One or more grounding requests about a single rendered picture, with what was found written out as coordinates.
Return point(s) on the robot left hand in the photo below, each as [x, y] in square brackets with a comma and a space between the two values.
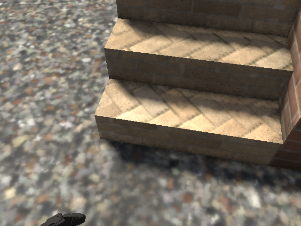
[73, 219]

